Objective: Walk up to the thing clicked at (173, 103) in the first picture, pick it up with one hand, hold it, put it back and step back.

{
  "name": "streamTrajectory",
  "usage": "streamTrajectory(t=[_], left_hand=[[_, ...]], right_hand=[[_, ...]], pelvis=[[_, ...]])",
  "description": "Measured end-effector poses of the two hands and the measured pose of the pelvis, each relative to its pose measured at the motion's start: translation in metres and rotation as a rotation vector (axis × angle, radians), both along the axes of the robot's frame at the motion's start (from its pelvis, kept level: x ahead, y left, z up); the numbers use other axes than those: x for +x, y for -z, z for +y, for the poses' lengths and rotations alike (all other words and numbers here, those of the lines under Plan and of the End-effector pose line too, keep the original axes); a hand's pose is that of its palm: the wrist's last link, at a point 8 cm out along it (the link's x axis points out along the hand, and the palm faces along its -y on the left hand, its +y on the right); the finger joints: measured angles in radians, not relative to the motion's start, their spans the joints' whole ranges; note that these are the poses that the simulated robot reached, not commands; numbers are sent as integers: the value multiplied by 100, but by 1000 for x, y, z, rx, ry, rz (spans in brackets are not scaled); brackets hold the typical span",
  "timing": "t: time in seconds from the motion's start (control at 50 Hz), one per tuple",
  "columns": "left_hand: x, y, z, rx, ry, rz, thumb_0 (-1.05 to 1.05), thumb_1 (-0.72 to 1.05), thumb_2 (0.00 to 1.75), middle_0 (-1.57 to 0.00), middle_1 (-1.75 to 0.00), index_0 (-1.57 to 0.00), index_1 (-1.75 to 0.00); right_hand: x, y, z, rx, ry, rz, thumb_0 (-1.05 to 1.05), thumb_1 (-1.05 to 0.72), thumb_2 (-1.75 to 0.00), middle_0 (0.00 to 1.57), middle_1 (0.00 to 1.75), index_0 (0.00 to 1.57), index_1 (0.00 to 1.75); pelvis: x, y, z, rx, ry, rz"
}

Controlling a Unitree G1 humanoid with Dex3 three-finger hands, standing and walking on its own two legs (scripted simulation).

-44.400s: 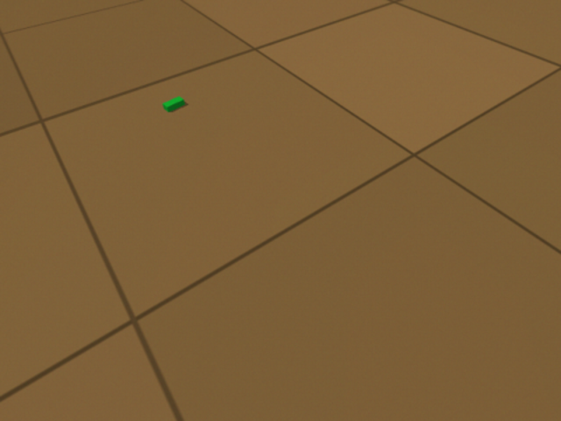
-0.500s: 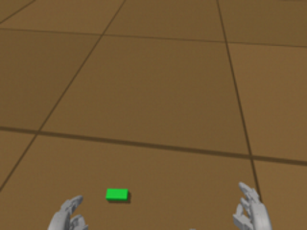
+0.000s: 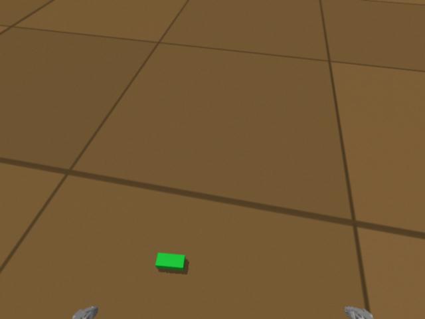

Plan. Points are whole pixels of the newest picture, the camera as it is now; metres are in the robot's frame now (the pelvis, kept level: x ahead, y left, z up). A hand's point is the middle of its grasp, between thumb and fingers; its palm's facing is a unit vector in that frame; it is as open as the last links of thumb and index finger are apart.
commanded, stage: stand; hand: left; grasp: from above
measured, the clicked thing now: (170, 261) +0.47 +0.21 -0.73
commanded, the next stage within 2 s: none
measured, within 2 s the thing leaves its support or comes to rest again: neither
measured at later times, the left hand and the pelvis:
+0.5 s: hand out of the picture +0.03 +0.24 -0.13, palm faces +0.04 -0.94 -0.34, open 7.4 cm; pelvis -0.01 +0.00 +0.03, yaw +0 degrees
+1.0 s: hand out of the picture +0.04 +0.21 -0.13, palm faces +0.02 -0.94 -0.33, open 7.4 cm; pelvis +0.00 -0.02 +0.03, yaw +0 degrees
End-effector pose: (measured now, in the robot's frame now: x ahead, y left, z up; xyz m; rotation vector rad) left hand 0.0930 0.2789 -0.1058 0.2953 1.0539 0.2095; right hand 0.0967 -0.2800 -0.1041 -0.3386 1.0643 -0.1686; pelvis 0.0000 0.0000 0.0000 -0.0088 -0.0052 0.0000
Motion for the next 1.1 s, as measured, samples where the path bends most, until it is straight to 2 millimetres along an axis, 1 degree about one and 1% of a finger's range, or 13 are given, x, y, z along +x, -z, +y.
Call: streamTrajectory(t=[0.1, 0.18, 0.26, 0.36, 0.46, 0.6, 0.82, 0.96, 1.1], left_hand=[[-32, 4, 7, -16, -46, 109, 1, 91, 90, -20, -30, -20, -30], [-51, 3, 7, -28, -72, 170, 1, 91, 90, -20, -30, -20, -30], [-63, 0, 7, -30, -84, 207, 1, 91, 90, -20, -30, -20, -30], [-71, -4, 6, -24, -88, 223, 1, 91, 90, -20, -30, -20, -30], [-73, -9, 5, -14, -89, 223, 1, 91, 90, -20, -30, -20, -30], [-74, -14, 1, 0, -89, 220, 1, 91, 90, -20, -30, -20, -30], [-70, -15, -12, -2, -80, 230, 1, 91, 90, -20, -30, -20, -30], [-60, -14, -18, -12, -76, 230, 1, 91, 90, -20, -30, -20, -30], [-43, -16, -22, -17, -61, 211, 1, 91, 90, -20, -30, -20, -30]], right_hand=[[-19, -2, 5, 4, 40, 77, 1, -91, -90, 21, 30, 21, 30], [-29, -4, 11, 17, 57, 111, 1, -91, -90, 21, 30, 21, 30], [-33, -4, 17, 35, 68, 129, 0, -91, -90, 21, 30, 21, 30], [-36, -3, 18, 53, 75, 132, 0, -91, -90, 21, 30, 21, 30], [-38, -3, 14, 62, 79, 131, 0, -91, -90, 21, 30, 21, 30], [-42, -4, 0, 62, 86, 137, 0, -91, -90, 21, 30, 21, 30], [-54, -4, -21, 50, 96, 178, 0, -91, -90, 21, 30, 20, 30], [-57, -4, -26, 45, 99, 199, 0, -91, -90, 21, 30, 20, 30], [-51, -5, -28, 46, 97, 199, 0, -91, -90, 21, 30, 20, 30]], pelvis=[[2, -11, 5, -5, -1, -25], [2, -18, 8, -2, 0, -45], [1, -23, 10, 2, -2, -60], [-2, -27, 8, 7, -2, -75], [-5, -29, 5, 13, -2, -81], [-8, -31, -4, 15, -4, -84], [-8, -32, -17, 10, -3, -77], [-3, -33, -22, 10, 2, -73], [1, -34, -25, 10, 5, -67]])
